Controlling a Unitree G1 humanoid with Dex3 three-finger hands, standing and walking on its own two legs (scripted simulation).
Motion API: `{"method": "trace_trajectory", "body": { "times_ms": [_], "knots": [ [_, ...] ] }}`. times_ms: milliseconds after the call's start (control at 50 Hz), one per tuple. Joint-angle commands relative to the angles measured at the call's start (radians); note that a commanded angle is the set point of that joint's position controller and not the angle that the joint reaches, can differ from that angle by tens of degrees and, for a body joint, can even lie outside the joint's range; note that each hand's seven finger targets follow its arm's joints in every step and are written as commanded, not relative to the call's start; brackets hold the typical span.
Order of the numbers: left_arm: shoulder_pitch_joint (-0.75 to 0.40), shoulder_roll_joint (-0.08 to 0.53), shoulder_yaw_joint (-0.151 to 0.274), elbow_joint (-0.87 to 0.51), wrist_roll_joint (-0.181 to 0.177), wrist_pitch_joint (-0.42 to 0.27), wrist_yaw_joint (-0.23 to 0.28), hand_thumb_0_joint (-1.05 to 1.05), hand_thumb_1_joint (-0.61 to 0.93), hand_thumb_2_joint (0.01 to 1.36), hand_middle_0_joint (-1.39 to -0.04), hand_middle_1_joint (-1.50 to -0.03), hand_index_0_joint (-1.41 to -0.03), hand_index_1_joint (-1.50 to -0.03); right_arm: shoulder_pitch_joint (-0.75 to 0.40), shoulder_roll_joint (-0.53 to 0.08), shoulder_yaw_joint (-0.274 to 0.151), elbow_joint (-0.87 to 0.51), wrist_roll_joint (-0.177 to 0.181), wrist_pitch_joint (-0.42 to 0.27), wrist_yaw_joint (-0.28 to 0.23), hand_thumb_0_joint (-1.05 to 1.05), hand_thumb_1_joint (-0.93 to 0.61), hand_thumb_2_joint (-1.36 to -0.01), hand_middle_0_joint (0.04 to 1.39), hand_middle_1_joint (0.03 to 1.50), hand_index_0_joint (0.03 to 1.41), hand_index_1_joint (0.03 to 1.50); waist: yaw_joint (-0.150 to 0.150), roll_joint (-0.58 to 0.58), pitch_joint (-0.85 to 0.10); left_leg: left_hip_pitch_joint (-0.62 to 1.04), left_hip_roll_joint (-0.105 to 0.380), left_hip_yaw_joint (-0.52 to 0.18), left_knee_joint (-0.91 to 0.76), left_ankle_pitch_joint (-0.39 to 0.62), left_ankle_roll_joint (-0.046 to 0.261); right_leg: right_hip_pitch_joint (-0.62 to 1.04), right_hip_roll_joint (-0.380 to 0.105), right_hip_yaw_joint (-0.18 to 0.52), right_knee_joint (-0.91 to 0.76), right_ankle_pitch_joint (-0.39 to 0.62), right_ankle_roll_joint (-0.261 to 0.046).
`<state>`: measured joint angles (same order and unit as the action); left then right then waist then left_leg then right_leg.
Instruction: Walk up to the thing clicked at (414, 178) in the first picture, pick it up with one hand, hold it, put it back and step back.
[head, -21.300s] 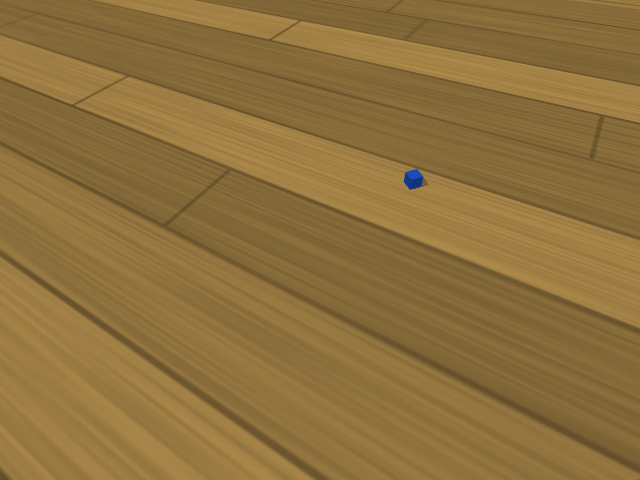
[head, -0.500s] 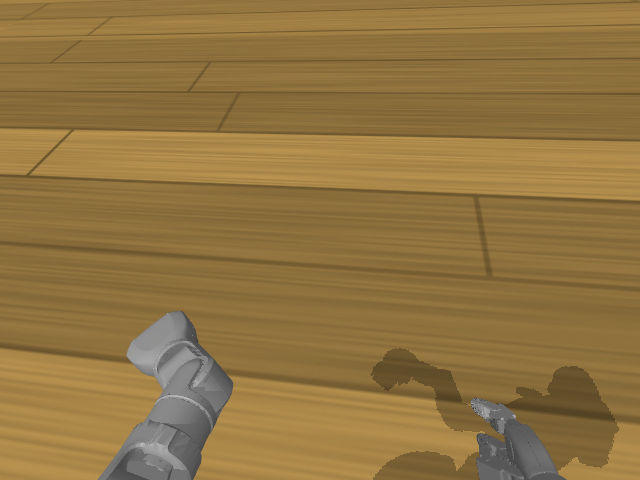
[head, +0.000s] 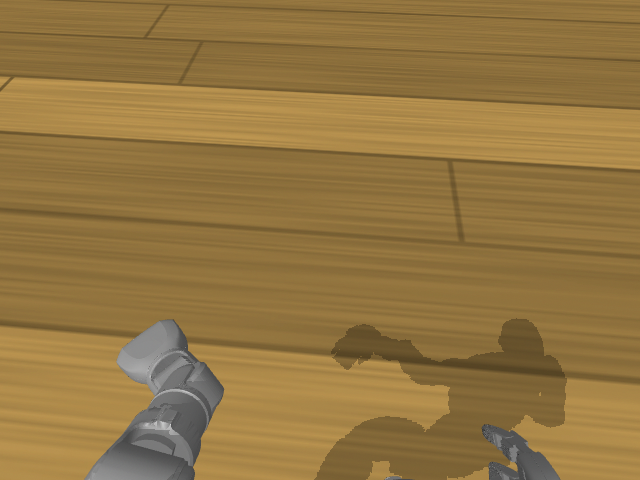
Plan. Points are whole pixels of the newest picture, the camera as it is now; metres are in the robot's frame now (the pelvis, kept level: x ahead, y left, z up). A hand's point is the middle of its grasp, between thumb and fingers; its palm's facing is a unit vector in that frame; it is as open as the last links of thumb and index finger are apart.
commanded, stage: crouch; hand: left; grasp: from above
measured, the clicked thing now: (177, 378) +0.30 +0.23 -0.14
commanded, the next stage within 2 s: lower in 1.60 s
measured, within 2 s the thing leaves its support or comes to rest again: neither
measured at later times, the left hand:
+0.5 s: hand (216, 377) +0.36 +0.22 -0.36, palm faces -0.26 -0.32 -0.91, open 8.8 cm
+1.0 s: hand (231, 378) +0.40 +0.22 -0.51, palm faces -0.29 -0.33 -0.90, open 8.8 cm
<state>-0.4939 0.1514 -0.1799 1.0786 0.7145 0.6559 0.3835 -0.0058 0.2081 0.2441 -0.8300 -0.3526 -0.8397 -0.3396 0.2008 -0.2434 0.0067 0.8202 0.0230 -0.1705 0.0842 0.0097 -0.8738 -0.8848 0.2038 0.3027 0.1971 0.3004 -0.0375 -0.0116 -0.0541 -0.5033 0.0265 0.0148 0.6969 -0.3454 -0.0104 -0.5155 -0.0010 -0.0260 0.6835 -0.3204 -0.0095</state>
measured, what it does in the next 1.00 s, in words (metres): lowers itself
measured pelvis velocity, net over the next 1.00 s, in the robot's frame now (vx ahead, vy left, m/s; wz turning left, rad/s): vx -0.08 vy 0.01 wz -0.06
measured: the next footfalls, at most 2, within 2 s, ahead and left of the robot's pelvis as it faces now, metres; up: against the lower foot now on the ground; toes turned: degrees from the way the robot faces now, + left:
none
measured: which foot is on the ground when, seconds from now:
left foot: down 0.00-1.00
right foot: down 0.00-1.00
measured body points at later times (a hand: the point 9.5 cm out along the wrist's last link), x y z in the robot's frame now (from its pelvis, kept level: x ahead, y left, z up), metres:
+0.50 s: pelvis -0.07 +0.01 -0.22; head +0.12 +0.02 +0.19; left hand +0.37 +0.23 -0.31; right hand -0.03 -0.25 -0.35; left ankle +0.00 +0.12 -0.72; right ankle +0.01 -0.11 -0.72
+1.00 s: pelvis -0.08 +0.01 -0.35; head +0.16 +0.02 +0.03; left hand +0.42 +0.23 -0.45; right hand -0.08 -0.26 -0.47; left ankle +0.00 +0.12 -0.72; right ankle +0.01 -0.11 -0.72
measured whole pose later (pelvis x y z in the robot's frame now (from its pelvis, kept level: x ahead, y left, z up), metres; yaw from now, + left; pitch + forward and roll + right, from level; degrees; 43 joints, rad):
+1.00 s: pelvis -0.08 +0.01 -0.35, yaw -3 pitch +39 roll -4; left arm -1.12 0.52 0.24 1.53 0.81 0.40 0.55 -0.01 0.17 0.28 -0.87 -0.32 -0.87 -0.31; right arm 0.16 -0.26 0.03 0.88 -0.12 -0.24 0.21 0.00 -0.91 -0.89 0.20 0.30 0.20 0.30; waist -0.28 0.05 -0.12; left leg -2.14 0.04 -0.05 2.16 -0.70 0.00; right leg -2.13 -0.01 -0.06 2.10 -0.64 -0.01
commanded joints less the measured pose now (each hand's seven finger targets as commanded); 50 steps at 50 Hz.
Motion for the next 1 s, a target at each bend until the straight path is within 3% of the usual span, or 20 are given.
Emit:
{"method": "trace_trajectory", "body": {
  "times_ms": [0, 40, 80, 100, 160, 240, 280, 300, 320, 400, 540, 620, 660, 700, 760, 840, 880, 920, 940, 980],
  "knots": [
    [-0.461, 0.154, 0.067, -0.013, 0.078, -0.073, 0.150, 0.000, 0.591, 0.395, -0.975, -0.473, -1.013, -0.433, 0.049, -0.150, -0.069, -0.054, -0.026, -0.036, 0.000, 0.000, -0.871, -0.886, 0.200, 0.299, 0.200, 0.299, -0.039, 0.018, -0.336, -0.114, -0.020, 0.024, 0.170, 0.291, -0.004, -0.065, 0.018, 0.023, 0.156, 0.294, -0.019],
    [-0.481, 0.143, 0.096, 0.075, 0.073, -0.096, 0.204, 0.000, 0.561, 0.353, -0.968, -0.426, -1.002, -0.390, 0.045, -0.146, -0.075, -0.043, -0.047, -0.040, 0.013, 0.000, -0.873, -0.886, 0.200, 0.300, 0.200, 0.300, -0.047, 0.026, -0.376, -0.227, -0.017, 0.024, 0.277, 0.244, -0.010, -0.191, 0.026, 0.022, 0.262, 0.252, -0.024],
    [-0.538, 0.139, 0.128, 0.125, 0.046, -0.113, 0.246, 0.000, 0.558, 0.360, -0.984, -0.401, -1.010, -0.373, 0.051, -0.145, -0.079, -0.043, -0.060, -0.039, 0.025, 0.000, -0.874, -0.887, 0.200, 0.299, 0.200, 0.299, -0.057, 0.048, -0.441, -0.310, -0.019, 0.018, 0.349, 0.212, -0.017, -0.274, 0.026, 0.020, 0.337, 0.220, -0.030],
    [-0.553, 0.173, 0.156, 0.154, 0.031, -0.117, 0.265, 0.000, 0.566, 0.392, -1.003, -0.392, -1.020, -0.373, 0.046, -0.150, -0.079, -0.047, -0.062, -0.037, 0.029, 0.000, -0.873, -0.887, 0.200, 0.299, 0.200, 0.299, -0.046, 0.065, -0.460, -0.353, -0.019, 0.015, 0.386, 0.190, -0.020, -0.318, 0.029, 0.016, 0.375, 0.195, -0.031],
    [-0.660, 0.226, 0.196, 0.206, -0.003, -0.141, 0.293, 0.000, 0.608, 0.454, -1.068, -0.374, -1.067, -0.373, 0.038, -0.165, -0.077, -0.038, -0.072, -0.039, 0.038, 0.000, -0.875, -0.889, 0.200, 0.300, 0.200, 0.300, -0.074, 0.088, -0.518, -0.499, -0.023, -0.002, 0.488, 0.075, -0.014, -0.460, 0.034, 0.003, 0.466, 0.088, -0.035],
    [-0.774, 0.315, 0.230, 0.205, 0.003, -0.180, 0.311, 0.000, 0.709, 0.509, -1.142, -0.396, -1.139, -0.398, 0.026, -0.182, -0.066, -0.027, -0.075, -0.040, 0.043, 0.000, -0.873, -0.886, 0.200, 0.299, 0.200, 0.299, -0.102, 0.149, -0.677, -0.619, -0.024, -0.014, 0.615, -0.018, -0.010, -0.595, 0.036, 0.001, 0.583, -0.008, -0.032],
    [-0.840, 0.343, 0.246, 0.192, -0.001, -0.187, 0.317, 0.000, 0.731, 0.486, -1.157, -0.384, -1.158, -0.382, 0.040, -0.192, -0.066, -0.008, -0.076, -0.035, 0.041, 0.000, -0.874, -0.887, 0.200, 0.300, 0.200, 0.300, -0.125, 0.164, -0.782, -0.636, -0.017, -0.013, 0.673, 0.003, -0.012, -0.598, 0.031, -0.006, 0.640, 0.025, -0.027],
    [-0.847, 0.382, 0.265, 0.220, 0.007, -0.186, 0.320, 0.000, 0.705, 0.490, -1.138, -0.402, -1.140, -0.399, 0.047, -0.198, -0.064, -0.003, -0.077, -0.033, 0.039, 0.000, -0.879, -0.889, 0.200, 0.300, 0.200, 0.300, -0.128, 0.148, -0.781, -0.687, -0.016, -0.011, 0.701, -0.029, -0.006, -0.617, 0.033, -0.004, 0.657, 0.001, -0.022],
    [-0.867, 0.391, 0.270, 0.225, 0.004, -0.191, 0.317, 0.000, 0.723, 0.490, -1.150, -0.402, -1.153, -0.398, 0.050, -0.199, -0.063, 0.010, -0.081, -0.035, 0.038, 0.000, -0.878, -0.888, 0.200, 0.300, 0.200, 0.300, -0.148, 0.156, -0.770, -0.720, -0.013, -0.018, 0.716, -0.053, -0.008, -0.661, 0.033, -0.015, 0.684, -0.022, -0.022],
    [-0.902, 0.443, 0.300, 0.241, -0.003, -0.206, 0.303, 0.000, 0.711, 0.454, -1.140, -0.386, -1.147, -0.379, 0.058, -0.183, -0.055, 0.037, -0.095, -0.038, 0.040, 0.000, -0.883, -0.890, 0.200, 0.300, 0.201, 0.300, -0.165, 0.197, -0.805, -0.814, -0.008, -0.023, 0.816, -0.129, -0.001, -0.777, 0.034, -0.018, 0.758, -0.116, -0.020],
    [-0.925, 0.508, 0.337, 0.327, 0.025, -0.222, 0.282, 0.000, 0.786, 0.430, -1.192, -0.377, -1.207, -0.361, 0.074, -0.187, -0.035, 0.050, -0.117, -0.045, 0.056, 0.000, -0.884, -0.892, 0.201, 0.300, 0.201, 0.300, -0.207, 0.234, -0.768, -0.973, -0.003, -0.053, 0.968, -0.177, 0.007, -0.993, 0.025, -0.046, 0.922, -0.162, -0.020],
    [-0.976, 0.530, 0.346, 0.298, 0.041, -0.242, 0.252, 0.000, 0.750, 0.447, -1.166, -0.404, -1.183, -0.387, 0.112, -0.203, -0.031, 0.056, -0.123, -0.056, 0.074, 0.000, -0.888, -0.893, 0.200, 0.300, 0.201, 0.300, -0.231, 0.255, -0.790, -1.012, -0.003, -0.057, 1.061, -0.127, 0.012, -1.063, 0.017, -0.052, 1.010, -0.097, -0.017],
    [-0.989, 0.503, 0.335, 0.307, 0.055, -0.250, 0.243, 0.000, 0.724, 0.479, -1.147, -0.450, -1.164, -0.432, 0.134, -0.206, -0.030, 0.055, -0.127, -0.061, 0.084, 0.000, -0.893, -0.896, 0.200, 0.300, 0.200, 0.300, -0.242, 0.268, -0.803, -1.039, -0.004, -0.047, 1.105, -0.100, 0.012, -1.062, 0.021, -0.055, 1.041, -0.059, -0.016],
    [-0.999, 0.559, 0.354, 0.293, 0.077, -0.253, 0.241, 0.000, 0.704, 0.462, -1.116, -0.489, -1.144, -0.460, 0.139, -0.218, -0.036, 0.054, -0.128, -0.065, 0.092, 0.000, -0.898, -0.897, 0.200, 0.300, 0.200, 0.300, -0.227, 0.287, -0.839, -1.072, -0.009, -0.038, 1.123, -0.108, 0.014, -1.054, 0.023, -0.051, 1.068, -0.065, -0.017],
    [-1.022, 0.574, 0.371, 0.263, 0.079, -0.249, 0.236, 0.000, 0.705, 0.491, -1.137, -0.474, -1.155, -0.456, 0.158, -0.227, -0.044, 0.050, -0.131, -0.065, 0.104, 0.000, -0.901, -0.899, 0.200, 0.300, 0.200, 0.300, -0.222, 0.332, -0.890, -1.034, -0.007, -0.042, 1.149, -0.089, 0.006, -1.087, 0.018, -0.056, 1.109, -0.058, -0.022],
    [-1.025, 0.592, 0.377, 0.270, 0.105, -0.241, 0.219, 0.000, 0.735, 0.507, -1.157, -0.469, -1.173, -0.453, 0.183, -0.234, -0.045, 0.051, -0.133, -0.066, 0.112, 0.000, -0.900, -0.898, 0.200, 0.299, 0.200, 0.299, -0.249, 0.320, -0.860, -1.066, -0.009, -0.049, 1.193, -0.090, 0.011, -1.145, 0.012, -0.058, 1.152, -0.057, -0.019],
    [-1.010, 0.615, 0.391, 0.309, 0.120, -0.248, 0.220, 0.000, 0.718, 0.533, -1.159, -0.460, -1.168, -0.451, 0.192, -0.244, -0.043, 0.052, -0.136, -0.070, 0.115, 0.000, -0.901, -0.898, 0.200, 0.300, 0.200, 0.300, -0.237, 0.324, -0.832, -1.100, -0.008, -0.047, 1.208, -0.092, 0.010, -1.170, 0.010, -0.059, 1.175, -0.065, -0.021],
    [-1.076, 0.631, 0.401, 0.243, 0.126, -0.265, 0.217, 0.000, 0.734, 0.537, -1.171, -0.468, -1.181, -0.457, 0.212, -0.241, -0.040, 0.067, -0.143, -0.072, 0.120, 0.000, -0.902, -0.898, 0.200, 0.300, 0.200, 0.300, -0.259, 0.339, -0.825, -1.106, -0.009, -0.046, 1.233, -0.088, 0.011, -1.186, 0.010, -0.058, 1.193, -0.059, -0.020],
    [-1.067, 0.631, 0.402, 0.286, 0.135, -0.266, 0.222, 0.000, 0.727, 0.514, -1.163, -0.465, -1.176, -0.451, 0.218, -0.251, -0.039, 0.069, -0.145, -0.074, 0.122, 0.000, -0.903, -0.899, 0.200, 0.300, 0.200, 0.300, -0.256, 0.317, -0.824, -1.126, -0.008, -0.042, 1.246, -0.085, 0.013, -1.183, 0.013, -0.060, 1.200, -0.053, -0.019],
    [-1.066, 0.611, 0.388, 0.338, 0.147, -0.264, 0.223, 0.000, 0.765, 0.504, -1.176, -0.488, -1.197, -0.465, 0.219, -0.251, -0.033, 0.067, -0.150, -0.082, 0.127, 0.000, -0.905, -0.898, 0.200, 0.300, 0.200, 0.300, -0.282, 0.297, -0.785, -1.177, -0.013, -0.029, 1.284, -0.092, 0.022, -1.205, 0.014, -0.053, 1.207, -0.050, -0.013]
  ]
}}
